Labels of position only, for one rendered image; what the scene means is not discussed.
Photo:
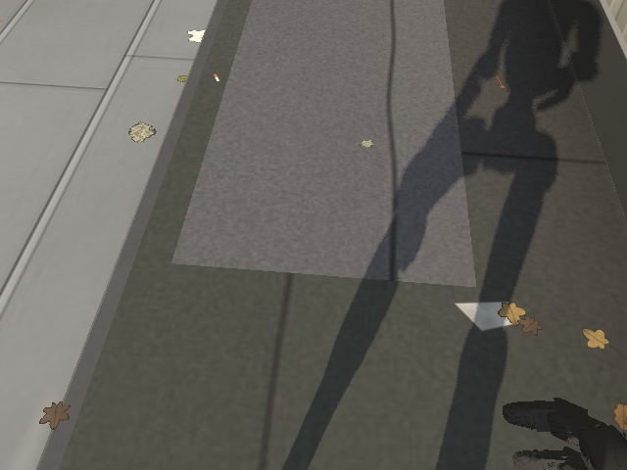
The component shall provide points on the right robot hand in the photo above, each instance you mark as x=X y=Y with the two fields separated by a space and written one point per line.
x=602 y=447

